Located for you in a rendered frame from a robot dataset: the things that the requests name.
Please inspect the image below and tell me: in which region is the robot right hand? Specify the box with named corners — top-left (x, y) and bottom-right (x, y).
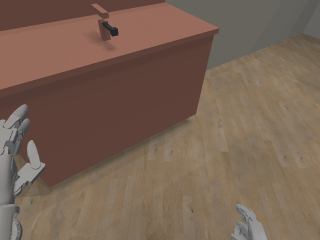
top-left (231, 204), bottom-right (269, 240)

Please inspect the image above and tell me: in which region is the robot left forearm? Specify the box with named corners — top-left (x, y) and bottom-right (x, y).
top-left (0, 204), bottom-right (23, 240)

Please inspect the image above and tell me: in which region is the tap lever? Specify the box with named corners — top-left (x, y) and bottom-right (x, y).
top-left (103, 22), bottom-right (119, 37)

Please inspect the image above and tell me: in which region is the robot left hand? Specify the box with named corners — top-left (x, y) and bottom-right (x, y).
top-left (0, 104), bottom-right (45, 206)

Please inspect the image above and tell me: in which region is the counter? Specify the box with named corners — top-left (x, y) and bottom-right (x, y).
top-left (0, 0), bottom-right (220, 188)

